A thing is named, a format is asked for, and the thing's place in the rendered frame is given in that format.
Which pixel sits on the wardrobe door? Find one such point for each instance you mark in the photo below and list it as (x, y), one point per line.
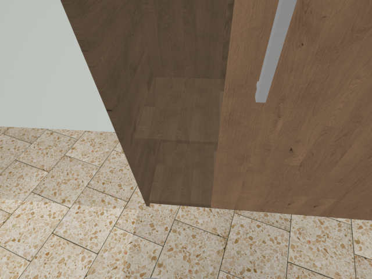
(308, 149)

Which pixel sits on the handle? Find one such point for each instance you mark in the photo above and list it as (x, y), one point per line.
(279, 30)

